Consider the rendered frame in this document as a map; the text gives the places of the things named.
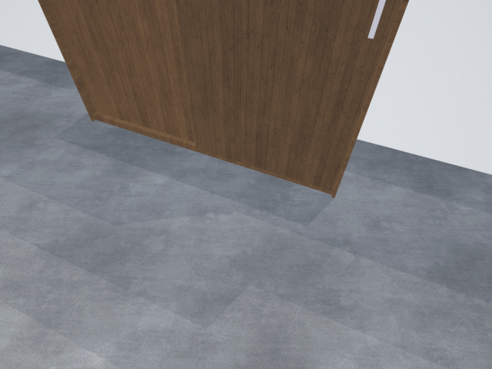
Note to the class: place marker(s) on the handle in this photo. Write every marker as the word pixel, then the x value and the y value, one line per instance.
pixel 376 18

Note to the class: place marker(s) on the wardrobe door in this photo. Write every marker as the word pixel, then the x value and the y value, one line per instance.
pixel 280 84
pixel 129 55

